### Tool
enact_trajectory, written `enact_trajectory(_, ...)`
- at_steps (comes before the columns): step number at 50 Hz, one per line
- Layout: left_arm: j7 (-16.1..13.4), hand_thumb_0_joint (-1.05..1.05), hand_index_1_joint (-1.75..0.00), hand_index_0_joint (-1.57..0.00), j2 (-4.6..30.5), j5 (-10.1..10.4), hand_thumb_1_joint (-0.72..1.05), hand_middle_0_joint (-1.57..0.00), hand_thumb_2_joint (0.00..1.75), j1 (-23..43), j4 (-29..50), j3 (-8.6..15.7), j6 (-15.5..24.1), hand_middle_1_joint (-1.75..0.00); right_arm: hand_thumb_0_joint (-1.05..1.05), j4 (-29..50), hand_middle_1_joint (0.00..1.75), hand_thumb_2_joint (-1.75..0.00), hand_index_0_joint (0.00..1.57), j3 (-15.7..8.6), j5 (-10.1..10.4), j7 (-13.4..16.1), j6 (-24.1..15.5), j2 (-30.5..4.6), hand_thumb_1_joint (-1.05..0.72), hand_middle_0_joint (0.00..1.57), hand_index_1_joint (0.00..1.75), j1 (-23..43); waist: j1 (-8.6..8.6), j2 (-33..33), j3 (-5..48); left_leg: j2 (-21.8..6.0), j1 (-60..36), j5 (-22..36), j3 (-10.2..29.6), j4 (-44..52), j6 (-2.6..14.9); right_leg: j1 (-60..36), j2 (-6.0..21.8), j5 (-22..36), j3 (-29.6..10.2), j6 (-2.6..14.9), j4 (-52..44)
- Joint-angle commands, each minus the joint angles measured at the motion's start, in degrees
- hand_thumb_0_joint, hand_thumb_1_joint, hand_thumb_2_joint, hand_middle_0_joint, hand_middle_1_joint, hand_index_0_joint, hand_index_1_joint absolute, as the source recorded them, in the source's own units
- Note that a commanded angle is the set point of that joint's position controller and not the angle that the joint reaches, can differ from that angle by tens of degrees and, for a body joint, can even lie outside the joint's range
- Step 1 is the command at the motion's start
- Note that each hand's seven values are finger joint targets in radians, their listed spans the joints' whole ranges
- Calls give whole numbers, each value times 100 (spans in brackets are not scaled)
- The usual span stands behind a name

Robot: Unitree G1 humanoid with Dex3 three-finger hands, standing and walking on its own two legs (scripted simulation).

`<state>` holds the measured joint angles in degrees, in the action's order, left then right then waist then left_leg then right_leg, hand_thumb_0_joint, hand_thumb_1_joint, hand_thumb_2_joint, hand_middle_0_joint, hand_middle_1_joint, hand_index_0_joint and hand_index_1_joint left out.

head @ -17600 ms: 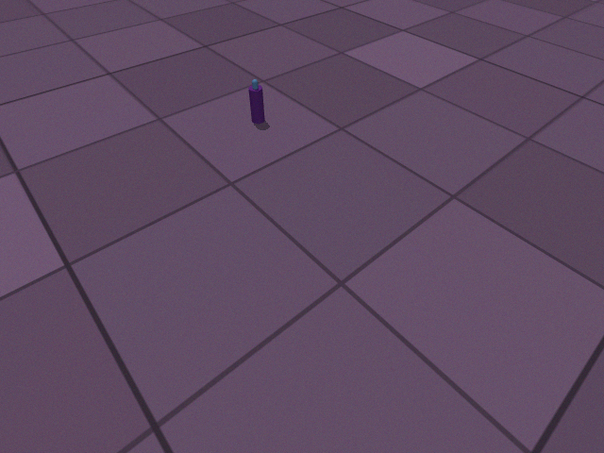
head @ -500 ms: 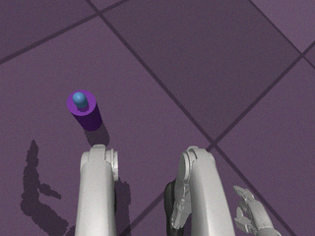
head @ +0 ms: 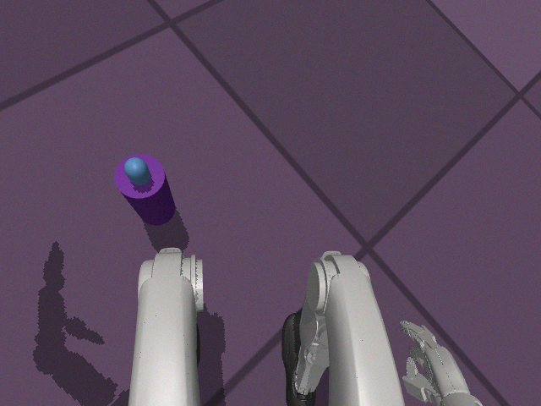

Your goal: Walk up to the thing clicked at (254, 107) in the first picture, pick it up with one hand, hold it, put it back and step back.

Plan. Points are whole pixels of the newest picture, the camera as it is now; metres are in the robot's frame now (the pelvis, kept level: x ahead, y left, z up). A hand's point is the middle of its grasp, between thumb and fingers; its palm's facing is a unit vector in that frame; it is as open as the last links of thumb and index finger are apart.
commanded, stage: go down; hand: left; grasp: from the side
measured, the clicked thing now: (147, 190) +0.45 +0.23 -0.25
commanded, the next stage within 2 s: none
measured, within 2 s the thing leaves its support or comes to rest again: neither
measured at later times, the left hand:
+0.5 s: hand out of the picture +0.37 +0.42 +0.03, palm faces +0.17 -0.98 -0.04, open 17.7 cm
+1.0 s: hand out of the picture +0.37 +0.43 +0.03, palm faces +0.17 -0.98 -0.03, open 17.7 cm
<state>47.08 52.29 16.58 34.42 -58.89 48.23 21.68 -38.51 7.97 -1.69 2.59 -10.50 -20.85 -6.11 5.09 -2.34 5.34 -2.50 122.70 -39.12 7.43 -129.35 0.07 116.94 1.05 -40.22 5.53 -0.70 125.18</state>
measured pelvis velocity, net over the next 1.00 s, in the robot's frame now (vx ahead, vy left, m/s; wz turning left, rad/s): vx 0.00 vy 0.00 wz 0.00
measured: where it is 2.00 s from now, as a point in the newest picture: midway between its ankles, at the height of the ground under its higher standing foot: (242, 381)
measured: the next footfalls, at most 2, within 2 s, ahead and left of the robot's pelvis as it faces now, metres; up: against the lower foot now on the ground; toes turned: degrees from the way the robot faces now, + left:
none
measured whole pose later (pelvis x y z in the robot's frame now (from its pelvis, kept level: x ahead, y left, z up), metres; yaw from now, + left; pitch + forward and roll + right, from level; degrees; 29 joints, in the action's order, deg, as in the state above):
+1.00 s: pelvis +0.00 +0.00 +0.00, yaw +0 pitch +32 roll -8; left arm 47.0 51.4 17.2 33.3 -58.1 47.9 22.1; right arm -38.2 7.8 -1.7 2.6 -10.8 -20.7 -5.7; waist 4.8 -2.4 5.4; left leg -2.4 122.6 -38.9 7.3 -129.2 0.2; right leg 116.8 0.9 -40.0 5.4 -0.9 125.0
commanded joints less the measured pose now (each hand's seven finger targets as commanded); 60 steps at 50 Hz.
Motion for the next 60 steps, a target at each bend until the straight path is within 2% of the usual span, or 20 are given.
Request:
enact_trajectory(1,-15,0,-7,-6,2489,150,-61,-7,4,1074,1214,365,337,-7,0,284,30,-90,20,-569,29,149,-146,-1406,-91,20,30,-711,-270,1906,3609,42,-3280,958,-157,1786,95,-1176,-235,832,85,327,-1180)
enact_trajectory(2,-19,0,-8,-7,2544,165,-61,-7,4,1112,1367,368,341,-7,0,311,30,-90,20,-568,34,154,-140,-1399,-92,20,30,-663,-333,1990,3688,41,-3344,926,-162,1819,89,-1184,-232,809,68,334,-1178)
enact_trajectory(7,-37,0,-7,-7,2242,201,-61,-7,4,1029,1046,260,313,-7,0,298,30,-90,20,-559,56,149,-150,-1391,-91,20,30,-649,-203,1775,3339,54,-3021,688,-138,1832,110,-1090,-235,683,104,325,-1171)
enact_trajectory(9,-52,0,-7,-6,2406,177,-61,-7,4,956,998,360,313,-7,0,312,30,-90,20,-530,49,146,-134,-1386,-91,20,30,-623,-264,1747,3339,50,-3053,842,-130,1807,104,-1088,-232,758,105,323,-1138)
enact_trajectory(11,-38,0,-8,-6,2282,222,-61,-7,5,902,961,348,319,-7,0,331,30,-90,20,-529,41,135,-125,-1384,-91,20,30,-666,-224,1634,3373,67,-2927,933,-202,1726,123,-1306,-241,830,103,311,-1185)
enact_trajectory(13,-39,0,-8,-7,2382,222,-61,-7,4,977,1069,385,345,-8,0,345,30,-90,20,-533,27,132,-128,-1388,-91,20,30,-610,-277,1690,3457,52,-3001,904,-212,1720,119,-1304,-246,807,86,306,-1184)
enact_trajectory(16,-50,0,-8,-7,2360,203,-61,-7,4,1099,1108,334,344,-8,0,349,30,-90,20,-540,38,131,-133,-1386,-91,20,30,-600,-191,1716,3386,51,-2929,657,-198,1763,122,-1237,-250,662,99,304,-1194)
enact_trajectory(20,-80,0,-8,-8,2517,205,-61,-8,3,1043,1230,399,336,-8,0,362,30,-90,20,-555,31,125,-139,-1360,-92,20,30,-603,-295,1567,3558,73,-2732,584,-321,1715,160,-1525,-258,597,7,275,-1328)
enact_trajectory(21,-64,0,-8,-7,2390,208,-61,-7,4,1047,1116,319,320,-8,0,359,30,-90,20,-545,35,127,-143,-1361,-91,20,30,-601,-226,1594,3466,69,-2747,522,-309,1724,160,-1455,-262,566,25,279,-1322)
enact_trajectory(26,-68,0,-8,-8,2359,226,-61,-7,3,960,1153,342,303,-8,0,344,30,-90,20,-553,57,140,-158,-1361,-91,20,30,-599,-274,1586,3398,55,-2833,589,-235,1780,142,-1298,-266,614,70,299,-1281)
enact_trajectory(28,-40,0,-8,-7,2258,230,-61,-7,4,949,1012,257,312,-8,0,332,30,-90,20,-551,57,139,-166,-1341,-91,20,30,-610,-192,1562,3263,68,-2687,557,-260,1737,154,-1299,-267,585,68,297,-1292)
enact_trajectory(34,-55,0,-8,-7,2376,230,-61,-7,4,929,1208,372,327,-8,0,320,30,-90,20,-554,54,150,-153,-1377,-91,20,30,-654,-312,1853,3601,50,-3226,1024,-176,1788,93,-1249,-238,887,93,323,-1166)
enact_trajectory(38,-82,0,-8,-7,2304,189,-61,-6,5,1033,1277,290,291,-8,0,322,30,-90,20,-590,71,157,-135,-1392,-91,20,30,-636,-266,1983,3423,32,-3281,723,-81,1955,73,-1005,-225,694,111,333,-1159)
enact_trajectory(41,-61,0,-8,-7,2157,272,-61,-7,4,779,1049,332,293,-8,0,327,30,-90,20,-553,71,140,-155,-1348,-91,20,30,-635,-250,1611,3384,63,-3000,850,-162,1806,115,-1240,-242,788,102,311,-1212)
enact_trajectory(43,-48,0,-8,-7,2296,272,-61,-7,4,923,1153,357,348,-8,0,334,30,-90,20,-560,73,140,-153,-1362,-91,20,30,-585,-247,1646,3238,53,-2900,710,-160,1823,123,-1142,-246,683,92,312,-1207)
enact_trajectory(48,-13,0,-8,-7,2190,271,-61,-7,4,986,1180,248,385,-8,0,350,30,-90,20,-566,48,136,-174,-1373,-91,20,30,-570,-221,1704,3357,57,-2897,587,-212,1817,123,-1259,-254,612,89,307,-1225)
enact_trajectory(49,-8,0,-8,-7,2270,301,-61,-7,4,969,1231,356,381,-8,0,366,30,-90,20,-584,61,134,-183,-1382,-91,20,30,-579,-284,1672,3503,50,-3027,604,-193,1821,120,-1218,-249,631,75,305,-1224)
enact_trajectory(53,-26,0,-8,-7,2382,264,-61,-7,4,1009,1448,354,353,-8,0,339,30,-90,20,-596,56,156,-164,-1408,-91,20,30,-588,-343,1963,3732,58,-3354,895,-183,1840,83,-1169,-228,793,57,330,-1170)
enact_trajectory(57,-23,0,-8,-7,2248,265,-61,-7,4,864,1159,356,311,-8,0,291,30,-90,20,-561,62,155,-156,-1371,-91,20,30,-628,-259,1718,3443,75,-3084,916,-184,1782,113,-1178,-236,804,88,321,-1188)
enact_trajectory(60,-22,0,-8,-7,2328,276,-61,-7,4,773,1044,434,316,-9,0,327,30,-90,20,-541,54,148,-149,-1346,-91,20,30,-594,-302,1620,3438,77,-2938,915,-239,1724,132,-1330,-242,800,65,303,-1219)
